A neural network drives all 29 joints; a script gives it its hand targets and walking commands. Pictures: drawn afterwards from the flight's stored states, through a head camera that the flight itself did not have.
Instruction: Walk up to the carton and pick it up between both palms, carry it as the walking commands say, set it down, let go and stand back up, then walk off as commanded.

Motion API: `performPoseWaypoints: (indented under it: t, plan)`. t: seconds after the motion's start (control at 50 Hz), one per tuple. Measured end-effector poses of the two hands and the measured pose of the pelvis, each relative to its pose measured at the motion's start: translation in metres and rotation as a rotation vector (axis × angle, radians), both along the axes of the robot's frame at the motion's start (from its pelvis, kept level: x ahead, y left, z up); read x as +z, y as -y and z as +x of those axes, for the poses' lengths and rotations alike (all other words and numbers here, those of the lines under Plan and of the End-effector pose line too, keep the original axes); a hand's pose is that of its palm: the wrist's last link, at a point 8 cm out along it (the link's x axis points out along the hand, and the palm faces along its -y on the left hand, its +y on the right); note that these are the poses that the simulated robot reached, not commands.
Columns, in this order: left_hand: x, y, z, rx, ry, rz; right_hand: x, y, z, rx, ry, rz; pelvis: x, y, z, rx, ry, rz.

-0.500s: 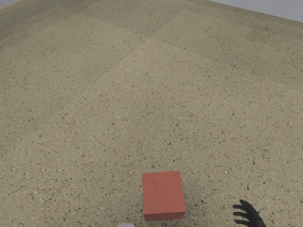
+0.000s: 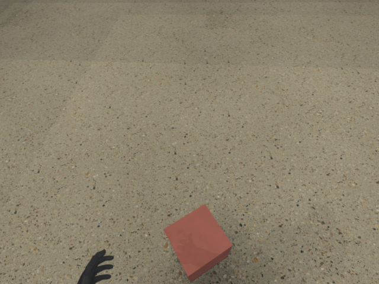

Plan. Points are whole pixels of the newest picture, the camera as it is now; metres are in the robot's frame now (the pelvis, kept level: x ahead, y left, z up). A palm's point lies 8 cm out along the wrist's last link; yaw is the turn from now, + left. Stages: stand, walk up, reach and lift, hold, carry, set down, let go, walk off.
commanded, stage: walk off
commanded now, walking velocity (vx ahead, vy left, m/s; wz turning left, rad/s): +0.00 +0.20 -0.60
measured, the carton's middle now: (197, 244) +0.33 +0.01 -0.63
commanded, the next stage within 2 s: stand in 1.68 s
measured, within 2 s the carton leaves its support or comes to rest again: neither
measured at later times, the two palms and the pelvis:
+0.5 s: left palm (20, 277) +0.16 +0.41 -0.12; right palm out of the picture +0.09 -0.14 -0.08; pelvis +0.03 +0.14 +0.01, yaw -17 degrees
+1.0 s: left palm (42, 220) +0.28 +0.38 -0.08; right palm out of the picture -0.03 -0.05 -0.11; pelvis +0.06 +0.21 +0.02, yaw -35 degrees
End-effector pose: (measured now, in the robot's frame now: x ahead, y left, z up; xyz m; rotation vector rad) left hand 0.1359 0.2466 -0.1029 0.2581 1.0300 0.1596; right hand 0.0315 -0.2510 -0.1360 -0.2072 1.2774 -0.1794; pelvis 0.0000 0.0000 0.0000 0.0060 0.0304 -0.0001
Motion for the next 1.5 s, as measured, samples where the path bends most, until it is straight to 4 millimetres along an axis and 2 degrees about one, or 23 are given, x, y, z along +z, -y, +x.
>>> performPoseWaypoints:
  t: [0.06,0.16,0.22,0.28,0.34,0.38,0.42,0.46,0.52,0.6,0.68,0.78,0.82,0.86,0.94,1.02,1.1,1.18,1.24,1.32,1.38,1.44,1.5]
  plan:
    - [0.006,-0.005,-0.002,-0.012,0.004,0.023,0.003,-0.004,-0.005,-0.02,-0.017,0.014,0.004,-0.006,0.002,-0.028,0.006,0.006]
    - [0.015,-0.032,-0.033,-0.015,-0.129,0.054,0.027,-0.008,0.025,-0.04,0.076,0.009,0.021,-0.024,0.007,-0.088,0.007,0.029]
    - [0.018,-0.054,-0.037,-0.031,-0.152,0.063,0.036,-0.016,0.042,-0.046,0.124,0.001,0.025,-0.04,0.009,-0.116,0.001,0.039]
    - [0.017,-0.083,-0.038,-0.033,-0.163,0.08,0.043,-0.033,0.061,-0.036,0.165,-0.006,0.024,-0.059,0.012,-0.145,-0.003,0.041]
    - [0.01,-0.117,-0.034,-0.034,-0.174,0.085,0.047,-0.056,0.082,-0.033,0.212,-0.022,0.019,-0.084,0.016,-0.179,-0.007,0.026]
    - [-0.001,-0.141,-0.024,-0.046,-0.173,0.088,0.05,-0.072,0.091,-0.04,0.247,-0.047,0.011,-0.103,0.021,-0.202,-0.007,0.01]
    - [-0.014,-0.16,-0.008,-0.065,-0.154,0.086,0.05,-0.087,0.088,-0.05,0.26,-0.085,0.003,-0.12,0.025,-0.225,0.002,-0.002]
    - [-0.017,-0.167,0.009,-0.096,-0.147,0.078,0.055,-0.102,0.074,-0.081,0.246,-0.095,0.006,-0.133,0.026,-0.271,0.013,-0.011]
    - [-0.012,-0.165,0.036,-0.171,-0.136,0.051,0.062,-0.121,0.048,-0.167,0.232,-0.096,0.014,-0.147,0.03,-0.305,0.011,-0.024]
    - [-0.003,-0.16,0.072,-0.265,-0.104,0.032,0.06,-0.141,0.017,-0.269,0.206,-0.098,0.018,-0.163,0.035,-0.359,0.012,-0.015]
    - [0.003,-0.149,0.103,-0.353,-0.074,0.034,0.045,-0.16,-0.015,-0.367,0.174,-0.084,0.015,-0.175,0.039,-0.418,0.012,0.001]
    - [0.012,-0.113,0.14,-0.473,0.0,0.025,0.012,-0.185,-0.053,-0.473,0.11,-0.029,0.005,-0.186,0.044,-0.489,0.019,0.022]
    - [0.013,-0.102,0.148,-0.516,0.032,0.023,-0.001,-0.195,-0.067,-0.508,0.079,0.004,0.0,-0.188,0.045,-0.504,0.024,0.016]
    - [0.017,-0.102,0.147,-0.528,0.033,0.032,-0.001,-0.204,-0.075,-0.527,0.044,0.026,0.003,-0.19,0.046,-0.527,0.025,0.02]
    - [0.025,-0.121,0.136,-0.543,-0.039,0.07,0.016,-0.205,-0.071,-0.567,0.065,0.025,0.018,-0.198,0.051,-0.576,0.027,0.033]
    - [0.028,-0.136,0.143,-0.561,-0.061,0.076,0.03,-0.202,-0.061,-0.589,0.098,-0.013,0.025,-0.21,0.059,-0.616,0.019,0.047]
    - [0.021,-0.15,0.159,-0.593,-0.066,0.062,0.039,-0.203,-0.039,-0.597,0.142,-0.056,0.023,-0.226,0.069,-0.658,0.008,0.04]
    - [0.002,-0.165,0.187,-0.624,-0.068,0.041,0.048,-0.209,-0.011,-0.609,0.22,-0.134,0.012,-0.247,0.086,-0.701,-0.002,0.006]
    - [-0.01,-0.171,0.206,-0.646,-0.077,0.037,0.055,-0.224,-0.007,-0.639,0.238,-0.18,0.008,-0.257,0.095,-0.761,0.005,-0.004]
    - [-0.01,-0.157,0.223,-0.722,-0.106,0.003,0.068,-0.246,-0.024,-0.707,0.21,-0.189,0.017,-0.261,0.104,-0.805,-0.002,-0.032]
    - [-0.006,-0.141,0.234,-0.766,-0.109,-0.026,0.071,-0.255,-0.036,-0.756,0.192,-0.199,0.021,-0.263,0.108,-0.838,-0.011,-0.041]
    - [-0.003,-0.123,0.244,-0.821,-0.106,-0.026,0.069,-0.261,-0.05,-0.81,0.185,-0.203,0.021,-0.262,0.11,-0.88,-0.018,-0.038]
    - [-0.001,-0.094,0.252,-0.889,-0.093,-0.025,0.06,-0.271,-0.071,-0.872,0.168,-0.189,0.019,-0.26,0.109,-0.922,-0.015,-0.032]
